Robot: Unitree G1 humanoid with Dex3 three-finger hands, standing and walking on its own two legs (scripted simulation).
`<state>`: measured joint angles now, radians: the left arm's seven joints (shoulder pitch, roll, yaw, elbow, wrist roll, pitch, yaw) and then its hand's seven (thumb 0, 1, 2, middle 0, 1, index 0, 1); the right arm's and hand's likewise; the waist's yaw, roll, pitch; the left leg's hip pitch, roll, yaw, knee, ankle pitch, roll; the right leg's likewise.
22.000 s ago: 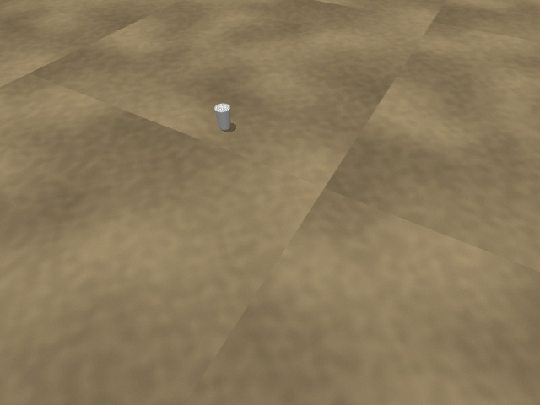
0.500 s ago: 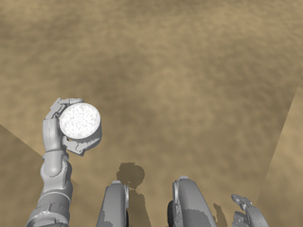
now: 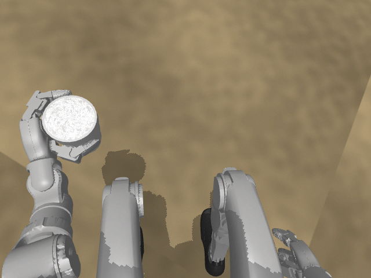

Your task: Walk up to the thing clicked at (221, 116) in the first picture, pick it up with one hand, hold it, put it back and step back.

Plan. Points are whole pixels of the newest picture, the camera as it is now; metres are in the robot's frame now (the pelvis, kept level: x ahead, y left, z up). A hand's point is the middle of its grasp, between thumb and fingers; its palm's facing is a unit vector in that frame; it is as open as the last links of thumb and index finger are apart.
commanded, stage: crouch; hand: left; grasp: from the side
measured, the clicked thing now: (79, 130) +0.43 +0.21 -0.09
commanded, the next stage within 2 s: lower in 0.82 s
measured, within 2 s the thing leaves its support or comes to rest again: neither
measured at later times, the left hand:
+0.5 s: hand (82, 137) +0.44 +0.23 -0.17, palm faces +0.22 -0.97 -0.04, open 11.9 cm
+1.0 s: hand (86, 140) +0.44 +0.24 -0.22, palm faces +0.22 -0.98 -0.03, open 11.9 cm
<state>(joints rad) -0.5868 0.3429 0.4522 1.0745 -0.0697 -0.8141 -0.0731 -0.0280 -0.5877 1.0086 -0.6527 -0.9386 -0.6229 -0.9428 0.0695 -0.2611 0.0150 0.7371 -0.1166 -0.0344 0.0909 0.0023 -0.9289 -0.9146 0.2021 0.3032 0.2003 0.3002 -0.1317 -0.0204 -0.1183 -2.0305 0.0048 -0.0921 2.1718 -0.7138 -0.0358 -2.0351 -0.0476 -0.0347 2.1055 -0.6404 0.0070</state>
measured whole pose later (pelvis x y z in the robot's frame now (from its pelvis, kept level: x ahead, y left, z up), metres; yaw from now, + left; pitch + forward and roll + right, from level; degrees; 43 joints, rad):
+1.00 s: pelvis -0.01 +0.02 -0.10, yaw -6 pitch +24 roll -11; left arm -0.63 0.55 0.52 1.16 -0.05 -0.88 -0.05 -0.03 -0.59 1.02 -0.66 -0.93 -0.63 -0.93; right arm -0.01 -0.33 0.21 0.70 -0.22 0.01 0.14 0.00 -0.94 -0.91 0.20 0.30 0.20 0.30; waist -0.21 -0.10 0.12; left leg -2.26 -0.02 -0.21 2.54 -0.71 -0.02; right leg -2.20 -0.03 -0.10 2.37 -0.60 0.05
